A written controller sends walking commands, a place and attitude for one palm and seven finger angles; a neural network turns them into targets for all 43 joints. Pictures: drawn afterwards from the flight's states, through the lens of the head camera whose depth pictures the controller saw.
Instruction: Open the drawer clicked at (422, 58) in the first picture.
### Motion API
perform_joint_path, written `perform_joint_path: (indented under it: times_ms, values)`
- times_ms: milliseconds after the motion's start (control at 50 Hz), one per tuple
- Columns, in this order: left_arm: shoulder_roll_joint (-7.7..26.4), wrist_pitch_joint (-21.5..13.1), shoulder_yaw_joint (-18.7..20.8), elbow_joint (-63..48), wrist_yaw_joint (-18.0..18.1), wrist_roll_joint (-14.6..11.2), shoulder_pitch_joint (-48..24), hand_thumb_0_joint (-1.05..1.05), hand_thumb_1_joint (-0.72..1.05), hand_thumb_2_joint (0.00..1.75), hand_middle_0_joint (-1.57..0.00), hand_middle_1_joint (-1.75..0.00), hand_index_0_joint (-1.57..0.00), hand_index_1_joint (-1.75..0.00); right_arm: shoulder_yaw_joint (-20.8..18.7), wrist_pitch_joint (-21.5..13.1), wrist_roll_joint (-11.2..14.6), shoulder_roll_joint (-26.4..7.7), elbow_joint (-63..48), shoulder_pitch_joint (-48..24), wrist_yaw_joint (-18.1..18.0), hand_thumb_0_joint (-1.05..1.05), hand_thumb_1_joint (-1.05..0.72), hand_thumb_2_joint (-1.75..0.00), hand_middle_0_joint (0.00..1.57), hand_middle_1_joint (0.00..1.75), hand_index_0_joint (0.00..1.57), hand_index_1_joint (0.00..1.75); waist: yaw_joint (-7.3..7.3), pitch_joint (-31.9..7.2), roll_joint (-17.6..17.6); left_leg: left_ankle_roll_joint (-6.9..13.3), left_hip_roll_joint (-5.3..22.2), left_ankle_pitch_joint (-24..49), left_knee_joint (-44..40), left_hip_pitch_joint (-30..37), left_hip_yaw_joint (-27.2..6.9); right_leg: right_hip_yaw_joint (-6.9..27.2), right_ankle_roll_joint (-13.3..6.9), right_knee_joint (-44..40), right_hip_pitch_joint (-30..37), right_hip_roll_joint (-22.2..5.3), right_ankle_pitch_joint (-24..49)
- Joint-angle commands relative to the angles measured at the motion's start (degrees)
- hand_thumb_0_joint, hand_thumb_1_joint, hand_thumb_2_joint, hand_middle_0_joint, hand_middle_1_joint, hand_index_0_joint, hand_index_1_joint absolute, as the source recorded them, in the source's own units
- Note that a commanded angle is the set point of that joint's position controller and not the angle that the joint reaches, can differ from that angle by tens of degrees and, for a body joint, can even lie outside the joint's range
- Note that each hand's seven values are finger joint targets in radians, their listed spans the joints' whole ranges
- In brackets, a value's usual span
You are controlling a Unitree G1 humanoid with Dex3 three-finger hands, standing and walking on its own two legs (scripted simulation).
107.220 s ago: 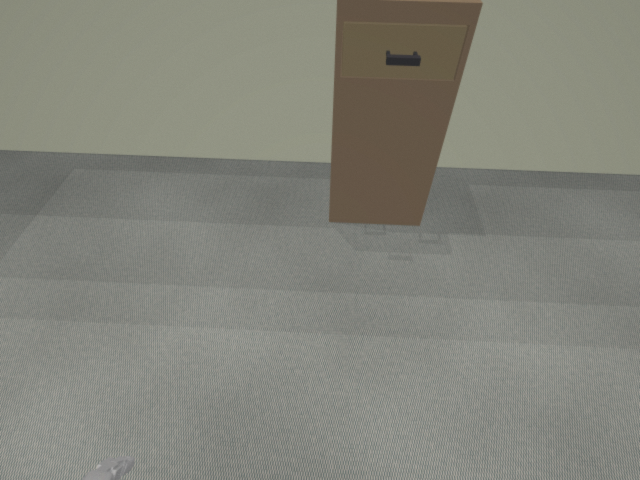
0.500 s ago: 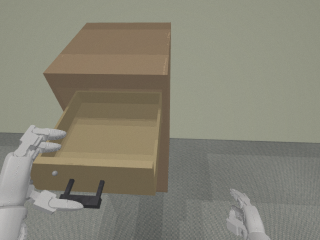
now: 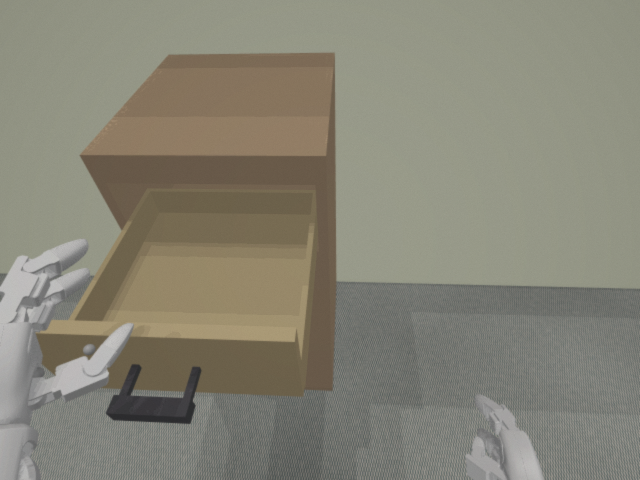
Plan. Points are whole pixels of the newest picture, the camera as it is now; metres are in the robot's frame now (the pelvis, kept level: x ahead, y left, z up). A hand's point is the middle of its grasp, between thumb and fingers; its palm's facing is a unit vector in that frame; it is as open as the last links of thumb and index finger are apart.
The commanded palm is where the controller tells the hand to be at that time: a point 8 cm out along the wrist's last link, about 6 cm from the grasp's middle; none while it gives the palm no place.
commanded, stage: draw the hand back to the body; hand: left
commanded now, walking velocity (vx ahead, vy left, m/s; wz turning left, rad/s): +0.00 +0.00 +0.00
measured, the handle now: (158, 391) +0.22 +0.25 -0.02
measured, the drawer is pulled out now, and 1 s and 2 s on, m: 0.30 0.30 0.30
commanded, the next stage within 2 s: step back with the hand held close in 0.34 s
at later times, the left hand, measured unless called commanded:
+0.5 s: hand (78, 358) +0.17 +0.24 +0.17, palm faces +0.41 -0.81 -0.41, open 7.5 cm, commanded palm +0.11 +0.28 +0.18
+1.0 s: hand (44, 382) +0.15 +0.26 +0.17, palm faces +0.37 -0.79 -0.49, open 7.4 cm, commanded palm +0.08 +0.30 +0.18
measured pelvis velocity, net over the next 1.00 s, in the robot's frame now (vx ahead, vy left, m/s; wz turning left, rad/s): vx -0.04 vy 0.02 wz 0.01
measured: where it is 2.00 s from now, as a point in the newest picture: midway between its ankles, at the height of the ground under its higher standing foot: outside the picture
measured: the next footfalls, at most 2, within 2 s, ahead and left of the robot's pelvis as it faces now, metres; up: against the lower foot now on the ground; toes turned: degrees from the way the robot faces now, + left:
left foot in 1.24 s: -0.05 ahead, +0.15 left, +0.00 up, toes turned +3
right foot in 1.42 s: -0.08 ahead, -0.10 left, +0.00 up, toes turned +1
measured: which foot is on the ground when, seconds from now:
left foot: down 0.00-1.00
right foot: down 0.00-1.00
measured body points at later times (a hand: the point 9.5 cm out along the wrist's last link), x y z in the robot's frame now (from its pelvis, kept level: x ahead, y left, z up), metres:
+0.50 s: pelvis -0.01 +0.00 +0.00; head -0.02 -0.03 +0.45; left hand +0.14 +0.28 +0.19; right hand +0.18 -0.21 -0.09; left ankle -0.03 +0.11 -0.74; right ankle +0.02 -0.07 -0.74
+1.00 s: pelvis -0.04 +0.02 -0.01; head -0.02 +0.02 +0.44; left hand +0.12 +0.30 +0.19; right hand +0.15 -0.20 -0.08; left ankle -0.03 +0.11 -0.74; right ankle -0.03 -0.08 -0.74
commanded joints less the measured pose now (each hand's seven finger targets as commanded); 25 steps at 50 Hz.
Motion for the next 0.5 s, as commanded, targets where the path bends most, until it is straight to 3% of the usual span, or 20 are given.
perform_joint_path:
  times_ms: [0, 40, 60, 140, 260, 340, 420, 440, 460, 480]
  values:
    - [9.2, -3.6, 6.4, -10.3, 1.1, -0.3, -4.5, 0.00, 0.69, 0.81, -0.22, -0.43, -0.22, -0.43, -1.6, -3.1, 0.2, -4.6, -9.5, -8.0, -0.7, 0.00, -0.90, -0.90, 0.20, 0.30, 0.20, 0.30, 0.00, -4.2, -0.6, -0.2, 2.6, 12.4, -3.4, -4.9, 2.0, 2.0, 2.3, -4.4, 5.1, -5.6, 6.1]
    - [9.1, -3.7, 6.1, -10.5, 1.1, -0.2, -4.8, 0.00, 0.76, 0.84, -0.21, -0.39, -0.21, -0.39, -1.6, -3.1, 0.2, -4.7, -9.7, -8.0, -0.6, 0.00, -0.90, -0.90, 0.20, 0.30, 0.20, 0.30, 0.06, -4.4, -1.4, -0.2, 2.6, 12.2, -3.6, -4.9, 1.8, 1.9, 2.3, -4.3, 5.4, -5.5, 5.4]
    - [9.2, -3.7, 5.9, -11.3, 0.9, -0.1, -5.7, 0.00, 0.80, 0.86, -0.21, -0.37, -0.21, -0.37, -1.7, -3.2, 0.3, -4.9, -9.9, -8.6, -0.7, 0.00, -0.90, -0.90, 0.20, 0.30, 0.20, 0.30, 0.04, -3.7, 1.4, -0.3, 2.5, 11.8, -3.5, -4.4, 2.0, 2.4, 2.2, -5.1, 4.4, -5.4, 4.7]
    - [9.2, -3.4, 6.1, -9.9, 1.1, -0.3, -5.1, 0.00, 0.90, 0.90, -0.20, -0.30, -0.20, -0.30, -1.5, -3.1, 0.1, -4.6, -9.9, -8.5, -0.7, 0.00, -0.90, -0.90, 0.20, 0.30, 0.20, 0.30, 0.27, -3.8, -2.1, 0.1, 2.5, 10.6, -3.8, -5.0, 1.8, 2.5, 2.5, -5.4, 5.1, -5.6, 3.0]
    - [9.8, -3.6, 6.3, -11.3, 1.3, -0.1, -6.6, 0.00, 0.90, 0.90, -0.20, -0.30, -0.20, -0.30, -1.4, -3.5, 0.1, -4.7, -9.8, -8.7, -0.7, 0.00, -0.90, -0.90, 0.20, 0.30, 0.20, 0.30, 0.24, -3.4, 2.1, -0.3, 2.3, 9.3, -4.1, -4.6, 1.7, 2.8, 2.2, -6.4, 4.5, -5.5, 0.8]
    - [9.4, -3.6, 6.3, -9.8, 1.5, -0.2, -5.7, 0.00, 0.90, 0.90, -0.20, -0.30, -0.20, -0.30, -1.4, -3.7, -0.1, -4.4, -9.7, -8.6, -0.7, 0.00, -0.90, -0.90, 0.20, 0.30, 0.20, 0.30, 0.38, -3.0, -2.4, 0.0, 2.4, 8.4, -4.4, -5.1, 1.4, 2.7, 2.5, -6.6, 4.8, -5.6, -1.0]
    - [9.4, -3.9, 6.4, -10.2, 1.4, -0.2, -5.8, 0.00, 0.90, 0.90, -0.20, -0.30, -0.20, -0.30, -1.5, -3.7, 0.0, -4.6, -9.6, -8.6, -0.6, 0.00, -0.90, -0.90, 0.20, 0.30, 0.20, 0.30, 0.42, -3.7, -1.1, 0.0, 2.4, 9.0, -4.5, -4.9, 1.5, 2.7, 2.4, -6.3, 5.4, -5.8, -0.1]
    - [15.2, -6.3, 13.7, -14.4, 1.8, 0.3, -9.4, 0.00, 0.90, 0.90, -0.20, -0.30, -0.20, -0.30, -2.1, -2.5, 0.6, -6.8, -11.9, -6.9, -0.4, 0.00, -0.90, -0.90, 0.20, 0.30, 0.20, 0.30, -1.97, 1.3, -2.6, 1.0, 2.5, 4.7, -2.2, -8.9, -1.6, 9.2, 1.9, -9.9, -2.8, -8.9, -1.4]
    - [14.7, -7.4, 13.7, -13.7, 1.8, 0.7, -8.9, 0.00, 0.90, 0.90, -0.20, -0.30, -0.20, -0.30, -2.2, -2.0, 0.3, -6.0, -11.2, -6.8, -0.2, 0.00, -0.90, -0.90, 0.20, 0.30, 0.20, 0.30, -2.06, 1.1, -1.8, 0.9, 2.3, 3.2, -0.3, -8.7, -2.2, 10.9, 0.8, -10.9, -4.0, -10.8, -2.0]
    - [11.1, -6.9, 10.5, -10.4, 1.6, 1.2, -4.6, 0.00, 0.90, 0.90, -0.20, -0.30, -0.20, -0.30, -2.7, -1.4, 0.0, -6.0, -10.4, -7.1, -0.3, 0.00, -0.90, -0.90, 0.20, 0.30, 0.20, 0.30, -2.63, 0.5, -6.2, 1.0, 2.1, 3.3, 2.3, -7.6, -2.4, 11.6, 0.5, -11.6, -6.0, -12.1, -2.7]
